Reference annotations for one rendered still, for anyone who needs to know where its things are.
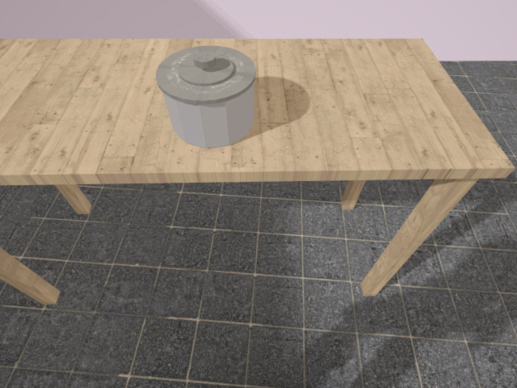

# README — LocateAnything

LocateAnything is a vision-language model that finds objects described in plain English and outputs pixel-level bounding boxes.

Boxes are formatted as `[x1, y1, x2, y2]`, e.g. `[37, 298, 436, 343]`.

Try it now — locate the pot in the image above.
[163, 84, 254, 148]

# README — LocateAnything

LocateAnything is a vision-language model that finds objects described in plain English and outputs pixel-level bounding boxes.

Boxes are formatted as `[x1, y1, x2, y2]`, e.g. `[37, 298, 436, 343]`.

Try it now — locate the knob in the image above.
[193, 50, 216, 69]

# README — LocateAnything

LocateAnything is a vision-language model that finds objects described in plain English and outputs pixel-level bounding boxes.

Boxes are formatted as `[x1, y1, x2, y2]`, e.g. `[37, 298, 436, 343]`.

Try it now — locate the lid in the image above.
[156, 45, 256, 104]

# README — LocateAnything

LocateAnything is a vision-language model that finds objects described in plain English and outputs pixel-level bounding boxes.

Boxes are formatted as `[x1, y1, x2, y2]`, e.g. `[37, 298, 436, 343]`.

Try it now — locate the table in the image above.
[0, 39, 515, 305]

